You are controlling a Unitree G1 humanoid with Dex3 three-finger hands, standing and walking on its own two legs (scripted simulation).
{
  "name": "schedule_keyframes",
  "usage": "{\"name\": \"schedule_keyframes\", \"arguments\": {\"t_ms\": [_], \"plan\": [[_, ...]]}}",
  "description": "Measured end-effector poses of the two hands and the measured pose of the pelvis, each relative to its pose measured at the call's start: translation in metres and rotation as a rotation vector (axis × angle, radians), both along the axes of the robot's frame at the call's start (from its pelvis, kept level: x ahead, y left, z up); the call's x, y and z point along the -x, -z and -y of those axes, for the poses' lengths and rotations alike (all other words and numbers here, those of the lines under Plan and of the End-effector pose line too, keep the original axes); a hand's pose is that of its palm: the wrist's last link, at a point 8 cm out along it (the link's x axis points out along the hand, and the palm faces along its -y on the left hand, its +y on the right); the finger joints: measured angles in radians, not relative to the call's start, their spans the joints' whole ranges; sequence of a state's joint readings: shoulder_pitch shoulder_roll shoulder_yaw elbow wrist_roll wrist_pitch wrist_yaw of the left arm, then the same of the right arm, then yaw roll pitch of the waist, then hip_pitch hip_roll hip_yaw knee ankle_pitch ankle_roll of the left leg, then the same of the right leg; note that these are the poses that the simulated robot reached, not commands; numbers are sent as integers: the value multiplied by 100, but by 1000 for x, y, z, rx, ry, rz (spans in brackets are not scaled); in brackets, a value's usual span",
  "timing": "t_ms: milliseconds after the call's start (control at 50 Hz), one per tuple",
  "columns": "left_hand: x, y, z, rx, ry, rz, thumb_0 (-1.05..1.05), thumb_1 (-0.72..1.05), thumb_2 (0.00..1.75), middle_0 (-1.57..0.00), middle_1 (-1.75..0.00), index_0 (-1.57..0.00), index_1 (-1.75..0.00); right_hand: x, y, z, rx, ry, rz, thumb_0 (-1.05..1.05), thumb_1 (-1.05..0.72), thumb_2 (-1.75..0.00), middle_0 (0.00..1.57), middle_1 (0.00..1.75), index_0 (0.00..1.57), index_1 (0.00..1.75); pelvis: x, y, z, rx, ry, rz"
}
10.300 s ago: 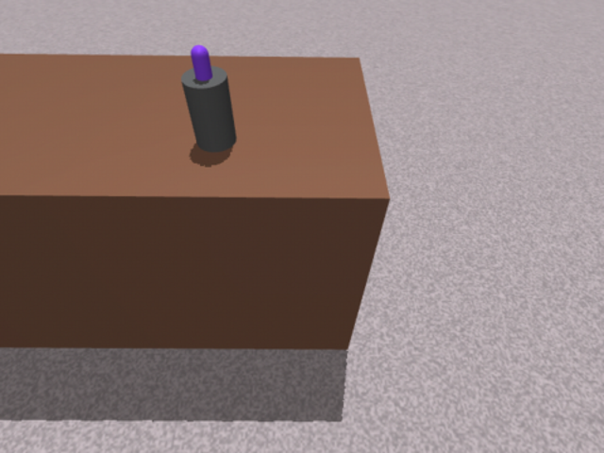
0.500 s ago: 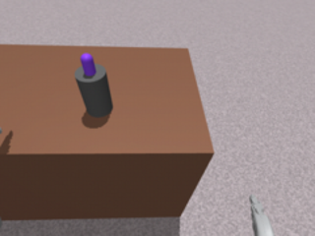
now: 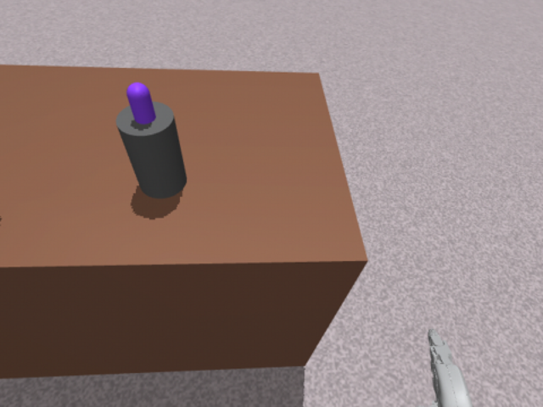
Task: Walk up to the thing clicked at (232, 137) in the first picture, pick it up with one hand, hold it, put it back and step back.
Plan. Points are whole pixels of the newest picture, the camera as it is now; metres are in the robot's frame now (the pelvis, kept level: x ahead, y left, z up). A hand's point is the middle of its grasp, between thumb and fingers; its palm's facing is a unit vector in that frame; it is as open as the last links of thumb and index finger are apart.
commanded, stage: go down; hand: left
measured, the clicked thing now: (151, 139) +0.51 +0.19 +0.09
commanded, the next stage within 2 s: approach in 0.86 s
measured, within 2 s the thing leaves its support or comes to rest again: neither
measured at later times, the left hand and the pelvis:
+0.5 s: hand out of the picture +0.40 +0.39 +0.17, palm faces +0.21 -0.98 -0.01, open 17.6 cm; pelvis +0.00 +0.00 -0.01, yaw +0 degrees
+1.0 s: hand out of the picture +0.40 +0.39 +0.18, palm faces +0.22 -0.97 -0.01, open 17.5 cm; pelvis +0.00 +0.00 -0.01, yaw +0 degrees
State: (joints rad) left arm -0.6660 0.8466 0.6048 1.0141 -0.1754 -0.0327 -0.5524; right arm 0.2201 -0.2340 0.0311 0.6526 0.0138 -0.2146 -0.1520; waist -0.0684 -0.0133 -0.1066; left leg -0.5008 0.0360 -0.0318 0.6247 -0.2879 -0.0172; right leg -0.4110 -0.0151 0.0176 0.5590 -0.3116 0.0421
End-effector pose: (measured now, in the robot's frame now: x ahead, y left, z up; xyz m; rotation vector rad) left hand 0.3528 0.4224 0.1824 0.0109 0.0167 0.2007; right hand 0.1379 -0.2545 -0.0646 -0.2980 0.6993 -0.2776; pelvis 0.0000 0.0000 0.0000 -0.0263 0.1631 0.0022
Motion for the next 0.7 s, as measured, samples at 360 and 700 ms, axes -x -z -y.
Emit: {"name": "schedule_keyframes", "arguments": {"t_ms": [360,700], "plan": [[-13,4,-12,6,-14,-3,-2,-58,7,-5,-5,-5,-5,-2,0,2,23,-18,-3,-1,53,-6,6,5,6,5,-2,7,0,7,-2,-43],[-20,7,-18,2,-14,-4,-2,-56,7,-5,-5,-6,-5,-2,-3,-4,23,-11,14,-1,52,-6,6,5,6,5,-6,10,-6,16,7,-62]]}}
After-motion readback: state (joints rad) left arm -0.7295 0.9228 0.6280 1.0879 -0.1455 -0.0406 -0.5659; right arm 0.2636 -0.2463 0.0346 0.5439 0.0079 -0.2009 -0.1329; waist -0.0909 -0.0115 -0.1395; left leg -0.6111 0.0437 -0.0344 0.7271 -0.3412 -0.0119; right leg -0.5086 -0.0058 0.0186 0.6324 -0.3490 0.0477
